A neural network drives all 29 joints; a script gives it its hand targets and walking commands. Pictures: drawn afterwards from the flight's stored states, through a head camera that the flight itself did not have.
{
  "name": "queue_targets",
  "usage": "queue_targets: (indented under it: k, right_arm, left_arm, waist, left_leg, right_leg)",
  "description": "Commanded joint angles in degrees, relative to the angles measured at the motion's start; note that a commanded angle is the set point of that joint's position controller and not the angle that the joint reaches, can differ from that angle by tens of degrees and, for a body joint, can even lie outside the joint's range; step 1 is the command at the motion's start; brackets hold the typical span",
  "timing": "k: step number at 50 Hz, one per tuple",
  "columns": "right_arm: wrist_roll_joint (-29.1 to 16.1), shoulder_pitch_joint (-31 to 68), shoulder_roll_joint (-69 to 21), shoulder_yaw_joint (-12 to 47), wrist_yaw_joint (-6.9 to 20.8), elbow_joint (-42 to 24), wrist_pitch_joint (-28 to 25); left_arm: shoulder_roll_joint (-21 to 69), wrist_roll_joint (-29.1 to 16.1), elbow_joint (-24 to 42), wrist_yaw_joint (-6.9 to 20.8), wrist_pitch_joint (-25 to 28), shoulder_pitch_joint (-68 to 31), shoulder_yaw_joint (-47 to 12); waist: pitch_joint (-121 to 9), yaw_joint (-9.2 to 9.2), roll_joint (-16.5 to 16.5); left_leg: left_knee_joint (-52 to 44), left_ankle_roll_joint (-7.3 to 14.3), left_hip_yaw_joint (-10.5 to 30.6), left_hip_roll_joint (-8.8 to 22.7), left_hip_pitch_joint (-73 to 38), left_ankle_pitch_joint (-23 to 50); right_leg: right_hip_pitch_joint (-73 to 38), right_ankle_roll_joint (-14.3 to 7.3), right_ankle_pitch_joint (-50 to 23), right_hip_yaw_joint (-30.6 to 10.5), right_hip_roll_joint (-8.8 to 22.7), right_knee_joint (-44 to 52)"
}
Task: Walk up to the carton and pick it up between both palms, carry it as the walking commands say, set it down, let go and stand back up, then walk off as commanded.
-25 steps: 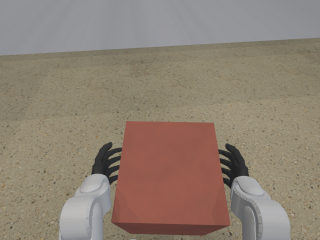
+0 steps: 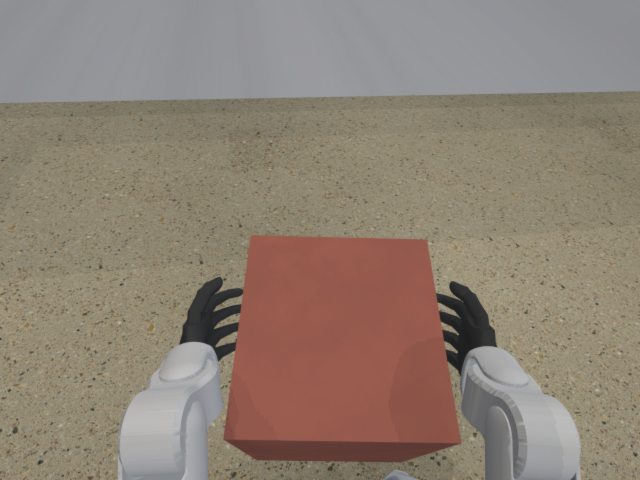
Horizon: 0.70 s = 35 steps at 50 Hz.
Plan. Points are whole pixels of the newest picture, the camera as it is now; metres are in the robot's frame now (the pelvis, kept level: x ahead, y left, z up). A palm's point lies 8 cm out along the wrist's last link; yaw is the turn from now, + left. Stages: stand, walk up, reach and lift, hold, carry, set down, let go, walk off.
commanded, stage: carry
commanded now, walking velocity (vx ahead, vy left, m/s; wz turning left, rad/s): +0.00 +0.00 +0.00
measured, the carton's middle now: (333, 360) +0.27 +0.01 +0.02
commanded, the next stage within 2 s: none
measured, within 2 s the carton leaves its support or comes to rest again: neither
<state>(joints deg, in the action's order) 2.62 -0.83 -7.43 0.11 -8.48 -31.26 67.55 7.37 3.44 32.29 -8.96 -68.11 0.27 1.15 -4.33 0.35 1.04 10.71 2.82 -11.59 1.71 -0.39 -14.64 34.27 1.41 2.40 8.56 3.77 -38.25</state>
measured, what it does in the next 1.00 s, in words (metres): walks ahead: right foot, then left foot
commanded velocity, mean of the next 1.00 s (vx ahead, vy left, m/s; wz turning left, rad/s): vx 0.00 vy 0.00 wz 0.00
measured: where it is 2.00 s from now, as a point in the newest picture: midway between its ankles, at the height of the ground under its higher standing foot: outside the picture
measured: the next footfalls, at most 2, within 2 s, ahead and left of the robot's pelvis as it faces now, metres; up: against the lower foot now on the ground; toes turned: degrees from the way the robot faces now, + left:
right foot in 0.12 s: +0.26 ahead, -0.09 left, +0.00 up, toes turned -11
left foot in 0.54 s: +0.27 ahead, +0.12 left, +0.00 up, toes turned +7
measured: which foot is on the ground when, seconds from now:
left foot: down 0.00-0.16, up 0.18-0.52, down 0.54-1.00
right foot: up 0.00-0.10, down 0.12-1.00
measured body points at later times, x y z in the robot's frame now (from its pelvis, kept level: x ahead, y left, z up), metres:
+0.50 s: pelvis +0.20 -0.02 -0.01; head +0.19 -0.04 +0.44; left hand +0.45 +0.13 +0.08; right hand +0.46 -0.16 +0.08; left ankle +0.22 +0.12 -0.74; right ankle +0.22 -0.08 -0.75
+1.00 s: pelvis +0.26 +0.01 -0.02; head +0.26 +0.02 +0.43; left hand +0.54 +0.17 +0.04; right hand +0.54 -0.13 +0.04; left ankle +0.23 +0.12 -0.75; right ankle +0.22 -0.08 -0.75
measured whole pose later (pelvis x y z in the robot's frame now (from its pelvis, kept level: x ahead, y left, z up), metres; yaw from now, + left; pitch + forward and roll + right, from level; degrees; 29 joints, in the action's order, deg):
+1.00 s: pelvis +0.26 +0.01 -0.02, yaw +0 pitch +3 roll +0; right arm 5.4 5.4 -7.4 -2.4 -7.3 -10.9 55.8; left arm 7.4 5.1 11.5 -7.1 -55.8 -5.7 5.2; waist -5.4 -0.1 0.9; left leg 32.1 0.7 -7.5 1.9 15.6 -19.6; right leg 15.0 -0.7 20.7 10.1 3.6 -32.7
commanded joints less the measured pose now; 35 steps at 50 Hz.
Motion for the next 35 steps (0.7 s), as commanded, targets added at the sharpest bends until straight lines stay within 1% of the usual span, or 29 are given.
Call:
queue_targets:
  k: [1,2,4,5,6,7,8,9,10,11,12,13,14,15,16,17,19,21,23,25,26,27,28,29,30,31,33,34,35]
  right_arm:
    - [-14.02,17.55,-41.0,29.11,7.02,-6.3,0.2]
    - [-14.2,18.38,-41.27,30.15,6.94,-5.66,0.58]
    - [-14.69,19.01,-41.3,30.53,7.0,-7.08,0.96]
    - [-14.43,18.91,-41.69,30.64,6.53,-6.73,0.86]
    - [-15.35,20.1,-41.26,31.67,6.15,-9.11,0.99]
    - [-16.47,19.85,-41.09,32.04,5.97,-8.38,1.59]
    - [-17.28,20.16,-41.89,32.98,6.12,-9.26,1.54]
    - [-17.54,24.4,-44.19,35.08,6.44,-10.69,0.82]
    - [-17.4,23.82,-45.34,35.09,6.73,-7.9,1.33]
    - [-17.07,23.21,-47.05,35.87,6.86,-7.02,0.85]
    - [-16.7,22.09,-48.92,35.42,6.94,-5.25,0.46]
    - [-16.92,22.69,-49.58,35.6,7.41,-6.0,0.19]
    - [-17.02,23.7,-50.09,35.31,7.64,-6.74,-0.57]
    - [-16.54,21.73,-50.33,34.58,7.52,-5.52,-0.85]
    - [-17.27,24.54,-50.44,36.11,7.71,-6.3,-1.06]
    - [-16.56,25.31,-50.48,35.21,7.52,-6.96,-1.33]
    - [-16.54,25.39,-49.39,35.37,7.31,-6.2,-1.22]
    - [-15.84,23.74,-48.12,34.6,6.89,-5.5,-0.71]
    - [-15.07,22.26,-46.01,33.21,6.78,-3.12,0.15]
    - [-15.36,26.17,-45.95,33.49,6.66,-4.73,0.37]
    - [-12.97,22.95,-41.34,29.44,6.76,2.16,0.71]
    - [-7.98,22.64,-36.1,21.8,7.25,17.93,-0.84]
    - [-7.56,25.0,-35.8,20.68,7.55,19.58,-3.45]
    - [-10.55,29.85,-40.2,24.25,8.12,11.72,-5.53]
    - [-11.09,29.02,-43.41,25.04,8.26,12.31,-6.37]
    - [-10.63,31.87,-43.66,23.87,8.52,15.96,-8.07]
    - [-11.4,31.25,-45.72,24.2,8.45,13.3,-10.07]
    - [-12.72,32.08,-47.84,26.75,8.11,9.1,-10.56]
    - [-12.52,31.06,-47.54,26.22,7.7,9.39,-10.8]
  left_arm:
    - [46.04,-17.4,5.27,6.0,-0.9,-21.31,-37.31]
    - [45.31,-16.82,4.44,6.28,-1.22,-21.27,-36.34]
    - [45.27,-17.05,5.16,6.27,-1.53,-20.24,-36.56]
    - [45.29,-17.58,5.29,6.47,-1.45,-20.57,-36.57]
    - [44.54,-17.43,4.64,6.59,-1.64,-18.21,-35.32]
    - [43.2,-16.77,3.59,6.34,-1.89,-17.37,-34.42]
    - [45.33,-18.52,4.12,6.63,-1.23,-17.62,-34.47]
    - [47.79,-17.95,2.98,7.4,-0.5,-16.46,-32.81]
    - [48.4,-17.76,2.87,7.51,-0.5,-17.98,-32.51]
    - [49.12,-17.23,1.93,7.93,0.03,-17.5,-32.32]
    - [49.9,-17.2,2.3,8.08,0.39,-18.88,-32.72]
    - [50.83,-17.61,2.94,8.52,0.63,-19.62,-33.51]
    - [51.78,-17.89,3.88,8.53,1.17,-21.7,-34.18]
    - [51.28,-18.44,4.32,8.84,1.51,-21.76,-34.45]
    - [50.87,-17.97,3.86,9.06,1.74,-21.45,-34.31]
    - [51.74,-18.47,3.84,9.26,1.88,-23.17,-34.66]
    - [49.67,-17.72,2.91,9.37,1.6,-21.35,-33.2]
    - [48.19,-17.74,3.15,9.4,1.33,-21.35,-33.5]
    - [46.86,-17.21,0.23,9.27,0.55,-19.93,-32.75]
    - [46.42,-17.08,-0.13,9.39,0.07,-21.42,-32.17]
    - [41.88,-14.75,-6.08,9.18,0.26,-19.03,-28.32]
    - [36.03,-9.67,-19.24,9.17,1.9,-20.96,-21.34]
    - [34.34,-8.84,-19.36,9.3,4.39,-22.81,-20.3]
    - [39.63,-11.39,-13.09,9.6,5.98,-26.31,-24.27]
    - [42.34,-12.83,-12.41,9.88,6.9,-27.96,-25.45]
    - [42.07,-11.17,-16.94,9.91,8.31,-29.01,-23.05]
    - [45.09,-13.51,-11.84,9.29,9.98,-32.44,-27.48]
    - [47.11,-14.89,-9.29,9.46,10.47,-31.39,-28.64]
    - [47.03,-14.73,-10.08,9.2,10.38,-30.47,-28.71]
  waist:
    - [-6.91,-2.07,-12.1]
    - [-7.75,-1.92,-10.15]
    - [-11.02,-0.63,-11.68]
    - [-14.9,0.42,-8.75]
    - [-20.26,0.99,-1.64]
    - [-21.82,1.22,6.92]
    - [-23.96,0.55,10.95]
    - [-21.41,0.8,10.17]
    - [-18.69,0.64,4.61]
    - [-17.28,0.4,3.5]
    - [-16.94,0.18,3.67]
    - [-17.61,0.03,5.54]
    - [-18.35,-0.04,4.64]
    - [-19.34,-0.19,3.62]
    - [-18.68,0.12,4.94]
    - [-17.22,-0.18,6.05]
    - [-16.83,-0.13,4.52]
    - [-16.82,-0.26,4.64]
    - [-13.76,-0.91,4.57]
    - [-13.33,-0.81,2.32]
    - [-12.75,-0.79,1.62]
    - [-12.6,-0.36,-1.65]
    - [-11.93,-0.27,-1.31]
    - [-9.1,-0.3,-3.74]
    - [-10.18,-0.6,-2.38]
    - [-9.63,-0.4,0.34]
    - [-13.11,-0.5,-7.28]
    - [-14.41,-0.58,-3.76]
    - [-17.62,-0.63,-4.45]
  left_leg:
    - [6.17,0.98,-0.51,9.23,-8.66,54.38]
    - [7.44,0.4,-0.79,9.39,-6.95,53.04]
    - [16.81,-1.2,-2.56,8.04,-5.22,53.61]
    - [23.81,-3.22,-2.17,6.87,-2.55,45.26]
    - [34.33,-5.15,-1.5,5.78,5.91,32.08]
    - [45.41,-6.48,1.36,1.36,19.53,-7.24]
    - [50.88,-5.9,7.73,-0.41,25.69,-20.89]
    - [49.45,-4.86,11.28,-0.01,25.97,-18.77]
    - [44.57,-3.59,12.25,2.03,24.56,-17.83]
    - [39.63,-3.68,12.04,4.32,21.85,-16.25]
    - [34.19,-4.07,10.0,3.89,21.03,-14.28]
    - [31.43,-3.98,9.17,3.63,19.25,-12.82]
    - [28.68,-3.86,7.81,2.89,16.78,-11.74]
    - [27.46,-3.63,7.23,1.73,16.28,-11.03]
    - [27.16,-3.55,6.96,1.2,16.02,-9.36]
    - [26.28,-3.78,7.23,2.66,15.69,-7.19]
    - [25.59,-4.01,5.99,1.55,18.53,-4.1]
    - [23.3,-3.69,6.72,1.97,16.87,-3.25]
    - [18.0,-3.66,6.45,2.86,14.6,1.88]
    - [15.27,-3.59,7.33,4.28,13.85,7.63]
    - [13.04,-3.56,8.47,5.34,12.52,9.5]
    - [12.68,-3.39,8.83,6.78,12.66,13.51]
    - [14.73,-3.55,9.19,7.52,13.01,17.1]
    - [14.59,-3.06,9.46,7.21,15.16,16.94]
    - [14.82,-3.03,9.86,7.46,15.38,19.11]
    - [14.04,-3.08,9.71,7.58,14.83,18.71]
    - [15.64,-2.45,9.29,7.46,11.54,26.53]
    - [17.72,-2.47,9.11,7.89,11.28,30.22]
    - [19.2,-2.14,8.97,8.05,9.76,35.81]
  right_leg:
    - [-3.89,-0.82,-5.92,6.24,-4.85,10.25]
    - [-8.25,-1.32,-7.4,6.96,-5.05,11.42]
    - [-18.2,-1.99,-11.13,8.78,-6.6,17.15]
    - [-26.23,-2.75,-16.48,5.16,-2.91,19.81]
    - [-40.08,-4.77,-38.87,-2.4,7.26,13.85]
    - [-51.37,-10.83,-62.38,-14.86,18.74,10.06]
    - [-53.8,-15.05,-61.5,-18.93,22.89,10.82]
    - [-47.74,-14.45,-54.73,-17.2,20.44,14.33]
    - [-40.25,-12.83,-36.83,-15.8,19.53,19.08]
    - [-35.77,-10.55,-23.3,-12.37,16.99,22.49]
    - [-35.13,-8.96,-20.54,-9.82,15.11,22.73]
    - [-33.17,-9.24,-17.07,-9.01,14.55,23.79]
    - [-30.35,-9.25,-10.77,-7.77,14.12,25.12]
    - [-30.97,-8.16,-7.28,-7.67,13.32,26.23]
    - [-29.29,-7.47,-4.11,-9.17,14.19,27.86]
    - [-26.29,-9.16,0.52,-7.56,13.63,26.77]
    - [-28.45,-7.21,4.17,-6.95,12.28,25.76]
    - [-26.61,-7.97,9.46,-7.58,11.9,24.76]
    - [-22.84,-7.27,9.32,-5.77,10.7,23.2]
    - [-23.57,-5.41,0.71,-4.91,8.68,20.2]
    - [-22.59,-4.59,1.38,-3.84,7.25,18.05]
    - [-23.12,-4.29,0.37,-3.49,6.79,16.06]
    - [-24.0,-4.07,-5.25,-4.02,6.39,15.49]
    - [-23.8,-3.49,-5.06,-4.34,6.4,15.32]
    - [-24.92,-3.31,-6.12,-3.54,6.1,13.9]
    - [-24.64,-3.12,-3.8,-2.99,6.13,13.72]
    - [-24.69,-3.29,-6.17,-3.32,6.04,11.39]
    - [-25.37,-2.93,-12.01,-2.95,5.88,10.13]
    - [-27.91,-2.64,-17.1,-2.81,5.96,7.67]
